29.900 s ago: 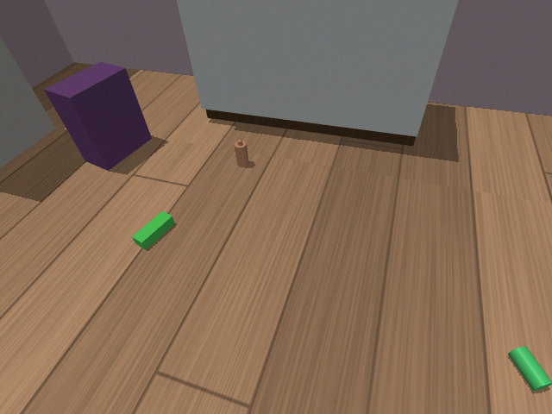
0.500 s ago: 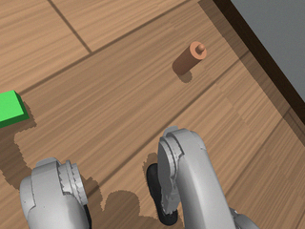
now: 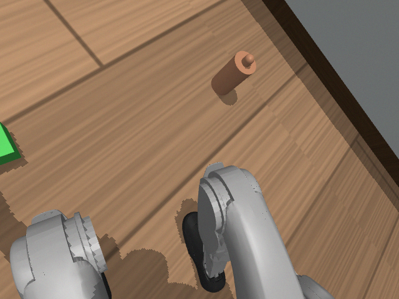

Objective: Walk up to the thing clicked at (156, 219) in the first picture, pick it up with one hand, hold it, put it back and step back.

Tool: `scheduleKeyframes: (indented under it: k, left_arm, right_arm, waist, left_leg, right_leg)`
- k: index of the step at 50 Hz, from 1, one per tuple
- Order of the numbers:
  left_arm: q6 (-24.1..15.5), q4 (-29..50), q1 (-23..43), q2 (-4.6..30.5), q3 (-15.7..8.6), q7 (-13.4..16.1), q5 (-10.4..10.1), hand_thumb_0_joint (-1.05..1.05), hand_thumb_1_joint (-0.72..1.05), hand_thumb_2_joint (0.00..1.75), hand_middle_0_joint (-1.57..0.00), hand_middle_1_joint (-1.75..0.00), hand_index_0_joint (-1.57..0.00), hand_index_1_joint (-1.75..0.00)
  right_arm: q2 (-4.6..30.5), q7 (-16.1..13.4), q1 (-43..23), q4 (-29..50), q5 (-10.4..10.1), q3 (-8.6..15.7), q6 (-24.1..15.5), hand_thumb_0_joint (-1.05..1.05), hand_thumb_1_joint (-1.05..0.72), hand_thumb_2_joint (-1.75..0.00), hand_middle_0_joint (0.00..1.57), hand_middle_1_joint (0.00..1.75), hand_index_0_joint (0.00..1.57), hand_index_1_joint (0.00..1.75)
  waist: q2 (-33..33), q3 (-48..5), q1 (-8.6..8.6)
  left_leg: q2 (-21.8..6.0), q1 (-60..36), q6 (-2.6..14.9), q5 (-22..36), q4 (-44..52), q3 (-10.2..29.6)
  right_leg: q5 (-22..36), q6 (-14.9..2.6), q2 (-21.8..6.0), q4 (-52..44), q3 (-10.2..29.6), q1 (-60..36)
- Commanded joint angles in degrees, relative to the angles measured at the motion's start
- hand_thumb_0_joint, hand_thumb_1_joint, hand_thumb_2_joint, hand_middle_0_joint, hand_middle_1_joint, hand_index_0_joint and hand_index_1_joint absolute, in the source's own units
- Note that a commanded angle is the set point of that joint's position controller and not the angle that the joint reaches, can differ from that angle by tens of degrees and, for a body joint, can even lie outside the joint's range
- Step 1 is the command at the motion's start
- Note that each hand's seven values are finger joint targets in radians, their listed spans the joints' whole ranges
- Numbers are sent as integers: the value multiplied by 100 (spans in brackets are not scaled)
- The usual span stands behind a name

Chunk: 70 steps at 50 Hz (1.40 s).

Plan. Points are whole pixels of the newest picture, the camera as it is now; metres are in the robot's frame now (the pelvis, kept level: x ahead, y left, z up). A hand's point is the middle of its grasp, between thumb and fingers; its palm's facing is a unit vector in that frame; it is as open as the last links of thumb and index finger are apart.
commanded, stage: rest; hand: left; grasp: from above
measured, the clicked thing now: out of the picture +0.43 +0.36 -0.26
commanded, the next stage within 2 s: open in 0.34 s
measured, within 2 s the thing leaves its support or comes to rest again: neither
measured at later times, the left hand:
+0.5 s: hand out of the picture +0.42 +0.36 -0.23, palm faces -0.41 -0.19 -0.89, open 9.7 cm
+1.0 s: hand out of the picture +0.43 +0.35 -0.23, palm faces -0.41 -0.18 -0.90, open 12.9 cm
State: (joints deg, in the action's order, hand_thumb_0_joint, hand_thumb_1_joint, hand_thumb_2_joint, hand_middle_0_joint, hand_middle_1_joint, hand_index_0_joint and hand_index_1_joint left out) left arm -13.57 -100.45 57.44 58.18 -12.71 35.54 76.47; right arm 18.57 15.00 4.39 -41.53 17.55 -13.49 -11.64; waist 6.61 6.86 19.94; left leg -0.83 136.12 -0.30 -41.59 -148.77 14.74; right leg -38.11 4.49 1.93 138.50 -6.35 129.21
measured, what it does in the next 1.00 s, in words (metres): stands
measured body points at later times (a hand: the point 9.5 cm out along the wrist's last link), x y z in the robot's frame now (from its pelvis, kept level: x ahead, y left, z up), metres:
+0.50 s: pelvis +0.00 +0.00 +0.00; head +0.25 +0.14 +0.34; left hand +0.44 +0.36 -0.18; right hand +0.06 -0.26 -0.06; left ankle +0.06 +0.13 -0.26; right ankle +0.11 -0.13 -0.26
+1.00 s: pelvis +0.00 +0.00 +0.00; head +0.26 +0.13 +0.34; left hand +0.44 +0.36 -0.18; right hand +0.06 -0.26 -0.05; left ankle +0.06 +0.13 -0.26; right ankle +0.11 -0.13 -0.26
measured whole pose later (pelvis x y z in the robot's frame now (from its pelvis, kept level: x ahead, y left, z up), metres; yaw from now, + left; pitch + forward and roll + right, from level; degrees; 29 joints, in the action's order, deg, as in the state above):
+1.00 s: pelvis +0.00 +0.00 +0.00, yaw -1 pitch +25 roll -15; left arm -13.2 -101.9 58.9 61.1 -10.7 36.3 74.2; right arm 20.8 16.6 3.6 -40.3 17.4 -16.6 -15.9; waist 8.0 10.0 21.0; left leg -1.0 135.0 -0.3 -41.5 -149.4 16.4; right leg -37.1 4.8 2.6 137.7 -7.7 127.7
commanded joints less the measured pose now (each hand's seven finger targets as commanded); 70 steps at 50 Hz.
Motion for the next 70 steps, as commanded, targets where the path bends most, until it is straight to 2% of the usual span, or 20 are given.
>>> scheduleKeyframes:
  k: [1, 6, 11, 14, 21, 22, 29, 31, 32, 33, 35, 36, 37, 43, 47, 51, 52, 55, 60, 70]
  left_arm:
    - [-45, 644, 1459, 1646, -120, 278, -147, 0, 70, 73, -106, -61, -106, -60]
    - [-104, 721, 1447, 1607, -47, 265, -140, 0, 71, 74, -108, -60, -107, -60]
    - [-118, 610, 1476, 1513, 98, 258, -161, 0, 70, 72, -107, -57, -107, -58]
    - [-132, 417, 1341, 1568, 62, 284, -167, 0, 71, 72, -108, -57, -108, -57]
    - [-129, 326, 1426, 1439, 284, 257, -164, 0, 71, 73, -108, -59, -108, -60]
    - [-154, 368, 1509, 1521, 211, 297, -196, 0, 72, 73, -108, -59, -108, -60]
    - [-163, 357, 1481, 1648, 216, 336, -189, 0, 16, 64, -55, -64, -56, -64]
    - [-173, 365, 1442, 1578, 240, 353, -164, 0, 0, 63, -47, -65, -48, -64]
    - [-182, 418, 1487, 1633, 236, 374, -166, 0, -8, 66, -44, -66, -44, -66]
    - [-197, 418, 1494, 1607, 220, 382, -181, 0, -13, 68, -42, -69, -42, -68]
    - [-196, 453, 1473, 1663, 192, 425, -190, 0, -20, 73, -37, -73, -37, -73]
    - [-171, 415, 1486, 1630, 286, 402, -160, 0, -22, 75, -35, -74, -35, -74]
    - [-154, 429, 1497, 1684, 203, 426, -195, 0, -25, 77, -33, -75, -33, -76]
    - [-12, 338, 1377, 1733, 149, 393, -227, 0, -36, 85, -24, -83, -23, -84]
    - [51, 412, 1382, 1640, 243, 259, -317, 0, -43, 91, -17, -90, -16, -90]
    - [17, 539, 1327, 1823, 100, 215, -381, 0, -50, 98, -13, -93, -11, -95]
    - [11, 609, 1314, 1476, 339, 186, -404, 0, -52, 98, -11, -95, -9, -96]
    - [-34, 565, 1407, 1768, 169, 155, -400, 0, -54, 101, -8, -98, -7, -99]
    - [-110, 607, 1389, 1679, 187, 169, -377, 0, -55, 103, -7, -99, -5, -101]
    - [-190, 458, 1404, 1632, 277, 254, -283, 0, -51, 101, -7, -103, -7, -103]
  right_arm:
    - [1959, -54, 984, -25, -55, 545, -50, 0, -89, -90, 20, 30, 20, 30]
    - [1946, -25, 995, -59, -29, 489, -90, 0, -90, -90, 20, 30, 20, 30]
    - [2004, -13, 986, -11, -36, 473, -126, 0, -90, -90, 20, 30, 20, 30]
    - [1974, 10, 974, -35, -45, 404, -136, 0, -90, -90, 20, 30, 20, 30]
    - [2045, 34, 906, 30, -37, 348, -211, 0, -90, -90, 20, 30, 20, 30]
    - [2060, 28, 895, 15, -30, 337, -208, 0, -90, -90, 20, 30, 20, 30]
    - [2013, 39, 766, 70, -35, 203, -239, 0, -89, -90, 20, 30, 20, 30]
    - [2130, 48, 859, 95, -19, 289, -240, 0, -89, -90, 20, 30, 20, 30]
    - [2056, 47, 826, 54, -23, 226, -248, 0, -89, -90, 20, 30, 20, 30]
    - [2039, 62, 879, 66, 7, 183, -258, 0, -89, -90, 20, 30, 20, 30]
    - [2111, 52, 828, 40, -4, 243, -284, 0, -89, -90, 20, 30, 20, 30]
    - [2061, 66, 776, 67, -30, 216, -318, 0, -89, -90, 20, 30, 20, 30]
    - [2124, 58, 799, 36, -13, 250, -327, 0, -89, -90, 20, 30, 20, 30]
    - [2142, 82, 907, 46, -31, 265, -386, 0, -89, -90, 20, 30, 20, 30]
    - [2162, 97, 870, 78, -72, 301, -444, 0, -89, -90, 20, 30, 20, 30]
    - [2105, 85, 890, 67, -121, 245, -412, 0, -89, -90, 20, 30, 20, 30]
    - [2150, 80, 834, 170, -115, 295, -415, 0, -89, -90, 20, 30, 20, 30]
    - [2129, 87, 933, 65, -130, 266, -405, 0, -89, -90, 20, 30, 20, 30]
    - [2141, 69, 948, 65, -132, 299, -334, 0, -88, -90, 20, 30, 20, 30]
    - [2162, 27, 897, 122, -95, 280, -290, 0, -88, -90, 20, 30, 20, 30]
  waist:
    - [-2941, -3488, 184]
    - [-3055, -3636, 226]
    - [-2965, -3431, 311]
    - [-2924, -3336, 251]
    - [-2909, -3231, 367]
    - [-2964, -3191, 360]
    - [-2917, -3136, 327]
    - [-2895, -3181, 373]
    - [-2938, -3223, 345]
    - [-2912, -3237, 412]
    - [-2938, -3209, 368]
    - [-2925, -3145, 368]
    - [-2925, -3183, 371]
    - [-2906, -3175, 335]
    - [-3004, -3173, 347]
    - [-2858, -3256, 272]
    - [-2978, -3326, 276]
    - [-2947, -3182, 331]
    - [-3055, -3243, 325]
    - [-2924, -3126, 362]
  left_leg:
    - [-98, -2959, 65, 1259, 1638, -710]
    - [-116, -3088, 47, 1467, 1568, -706]
    - [-112, -3001, 50, 1359, 1587, -676]
    - [-127, -2978, 27, 1323, 1636, -619]
    - [-143, -3038, 19, 1253, 1618, -586]
    - [-149, -2999, 9, 1211, 1673, -543]
    - [-158, -2877, 19, 1123, 1648, -530]
    - [-162, -2996, 7, 1229, 1676, -500]
    - [-166, -2968, 13, 1262, 1616, -526]
    - [-160, -3023, 20, 1322, 1585, -524]
    - [-163, -2991, 16, 1257, 1623, -530]
    - [-157, -2943, 25, 1159, 1534, -570]
    - [-168, -2972, 15, 1193, 1591, -540]
    - [-155, -2931, 21, 1215, 1637, -553]
    - [-170, -3033, 1, 1251, 1636, -533]
    - [-162, -2878, 31, 1330, 1588, -555]
    - [-152, -3027, 0, 1407, 1669, -545]
    - [-170, -2944, 5, 1250, 1638, -514]
    - [-177, -3074, -20, 1446, 1679, -499]
    - [-177, -3004, -5, 1179, 1736, -477]
  right_leg:
    - [1410, -486, 223, -1057, -927, -1753]
    - [1597, -488, 246, -1022, -912, -1924]
    - [1508, -487, 244, -1058, -943, -1864]
    - [1451, -491, 249, -1026, -979, -1819]
    - [1417, -481, 260, -1019, -994, -1768]
    - [1369, -481, 253, -1025, -1021, -1736]
    - [1332, -478, 262, -1058, -999, -1817]
    - [1423, -471, 265, -1040, -1028, -1803]
    - [1455, -475, 283, -1066, -1007, -1866]
    - [1521, -455, 257, -1037, -1030, -1916]
    - [1459, -464, 266, -1066, -1020, -1895]
    - [1398, -461, 257, -1054, -993, -1866]
    - [1403, -461, 268, -1080, -1012, -1860]
    - [1395, -479, 275, -1101, -1002, -1910]
    - [1421, -481, 258, -1062, -991, -1853]
    - [1502, -464, 259, -1111, -956, -2061]
    - [1536, -492, 272, -1107, -962, -2026]
    - [1420, -481, 246, -1073, -988, -1944]
    - [1548, -500, 256, -1063, -1004, -1937]
    - [1351, -490, 257, -1135, -1028, -1869]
